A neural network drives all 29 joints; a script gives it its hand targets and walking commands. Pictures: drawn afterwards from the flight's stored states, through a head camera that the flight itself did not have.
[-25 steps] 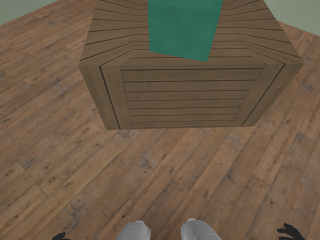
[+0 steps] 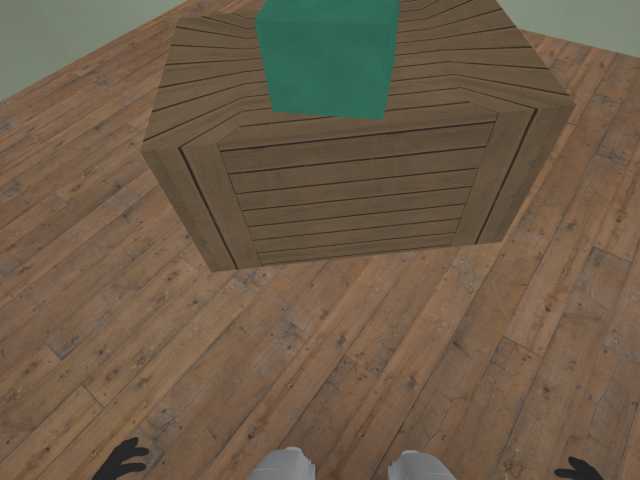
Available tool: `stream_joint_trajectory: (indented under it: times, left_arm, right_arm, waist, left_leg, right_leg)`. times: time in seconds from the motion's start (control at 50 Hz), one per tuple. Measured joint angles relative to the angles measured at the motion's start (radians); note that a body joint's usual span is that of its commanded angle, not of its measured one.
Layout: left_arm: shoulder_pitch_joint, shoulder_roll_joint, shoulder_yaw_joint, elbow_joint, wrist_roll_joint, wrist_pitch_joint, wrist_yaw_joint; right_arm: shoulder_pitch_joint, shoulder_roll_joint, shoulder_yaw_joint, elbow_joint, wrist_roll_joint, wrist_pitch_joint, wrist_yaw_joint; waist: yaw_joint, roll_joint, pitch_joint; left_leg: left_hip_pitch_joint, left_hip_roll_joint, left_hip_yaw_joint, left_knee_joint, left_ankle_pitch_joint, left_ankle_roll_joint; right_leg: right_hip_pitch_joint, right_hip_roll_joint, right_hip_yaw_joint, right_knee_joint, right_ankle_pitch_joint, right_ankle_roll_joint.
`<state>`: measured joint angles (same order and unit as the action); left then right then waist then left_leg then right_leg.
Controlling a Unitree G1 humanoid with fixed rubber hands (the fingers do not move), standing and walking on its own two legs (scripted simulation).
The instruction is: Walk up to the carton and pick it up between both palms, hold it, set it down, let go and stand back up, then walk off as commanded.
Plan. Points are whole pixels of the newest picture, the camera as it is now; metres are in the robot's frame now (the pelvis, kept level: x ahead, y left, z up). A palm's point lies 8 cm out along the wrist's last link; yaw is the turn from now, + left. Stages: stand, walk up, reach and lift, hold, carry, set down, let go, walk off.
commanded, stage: walk off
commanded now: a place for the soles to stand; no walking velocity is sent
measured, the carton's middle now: (334, 44) +1.07 +0.03 -0.04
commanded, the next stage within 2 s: stand in 1.74 s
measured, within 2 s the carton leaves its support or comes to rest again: neither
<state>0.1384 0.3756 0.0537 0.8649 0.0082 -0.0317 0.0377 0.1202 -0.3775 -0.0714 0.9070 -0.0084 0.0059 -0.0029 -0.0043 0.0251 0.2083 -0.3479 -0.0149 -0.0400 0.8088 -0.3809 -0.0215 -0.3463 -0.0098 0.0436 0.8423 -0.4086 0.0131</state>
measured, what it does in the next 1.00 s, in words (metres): walks backwards: left foot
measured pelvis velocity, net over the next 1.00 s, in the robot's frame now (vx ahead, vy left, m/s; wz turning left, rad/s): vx -0.13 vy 0.02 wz -0.05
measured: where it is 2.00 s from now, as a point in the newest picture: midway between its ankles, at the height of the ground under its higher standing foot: outside the picture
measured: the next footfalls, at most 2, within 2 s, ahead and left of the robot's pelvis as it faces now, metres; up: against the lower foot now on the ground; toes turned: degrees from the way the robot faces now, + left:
left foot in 0.72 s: -0.02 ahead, +0.12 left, +0.00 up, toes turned +1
right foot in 1.04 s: -0.14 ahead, -0.08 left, +0.00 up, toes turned -5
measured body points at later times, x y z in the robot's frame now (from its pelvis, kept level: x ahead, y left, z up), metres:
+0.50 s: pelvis -0.08 +0.01 +0.01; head -0.07 +0.01 +0.46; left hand +0.00 +0.33 -0.10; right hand +0.02 -0.30 -0.10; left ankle +0.03 +0.14 -0.70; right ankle +0.02 -0.13 -0.70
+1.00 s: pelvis -0.13 +0.02 +0.01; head -0.15 +0.02 +0.46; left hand -0.09 +0.36 -0.10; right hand -0.09 -0.30 -0.11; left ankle -0.06 +0.12 -0.70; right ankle -0.15 -0.08 -0.67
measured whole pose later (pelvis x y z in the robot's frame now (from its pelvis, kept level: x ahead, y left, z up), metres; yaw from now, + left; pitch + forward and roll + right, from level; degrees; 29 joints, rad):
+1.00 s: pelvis -0.13 +0.02 +0.01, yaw -3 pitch -5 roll +1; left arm 0.36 0.41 0.10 0.94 0.02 0.00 -0.01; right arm 0.24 -0.38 -0.09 0.98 -0.07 0.03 0.03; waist 0.00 -0.01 0.05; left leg -0.34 0.00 0.08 0.71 -0.28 0.04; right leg -0.33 0.00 -0.01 0.99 -0.52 -0.02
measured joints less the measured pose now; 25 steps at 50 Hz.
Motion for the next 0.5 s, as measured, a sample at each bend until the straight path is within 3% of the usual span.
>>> stream_joint_trajectory:
  times: [0.08,0.16,0.28,0.4,0.5]
  left_arm:
    - [-0.002,0.003,-0.007,-0.002,0.004,-0.003,-0.007]
    - [-0.021,-0.003,0.001,0.006,0.003,0.007,-0.013]
    - [-0.011,-0.013,0.015,0.052,0.018,0.016,-0.032]
    - [0.018,-0.002,0.024,0.080,0.006,0.009,-0.035]
    - [0.056,0.011,0.033,0.103,0.015,0.016,-0.044]
  right_arm:
    - [0.000,0.002,-0.002,0.004,0.003,0.012,0.002]
    - [0.015,-0.022,-0.015,0.002,0.001,0.002,0.010]
    - [0.020,-0.029,-0.014,0.041,-0.001,0.010,0.019]
    - [0.034,-0.013,-0.003,0.049,-0.011,0.002,0.021]
    - [0.019,0.010,-0.004,0.051,-0.010,0.017,0.023]
  waist:
    - [-0.007,-0.006,-0.031]
    - [-0.012,-0.013,-0.049]
    - [-0.009,-0.002,-0.093]
    - [-0.003,-0.001,-0.083]
    - [0.006,-0.027,-0.078]
  left_leg:
    - [-0.011,0.004,-0.004,-0.001,0.015,0.019]
    - [-0.014,-0.012,0.004,-0.007,0.045,0.008]
    - [-0.028,-0.003,-0.005,-0.051,0.040,0.028]
    - [-0.015,0.011,-0.018,-0.140,0.180,0.012]
    - [-0.017,0.006,-0.013,-0.140,0.116,0.020]
  right_leg:
    - [-0.008,0.007,0.001,-0.015,0.021,-0.003]
    - [-0.018,-0.008,0.012,-0.002,0.033,0.007]
    - [-0.022,0.008,0.013,-0.066,0.006,-0.013]
    - [-0.005,0.023,0.008,-0.150,0.077,-0.025]
    - [-0.012,0.022,0.018,-0.137,0.047,-0.032]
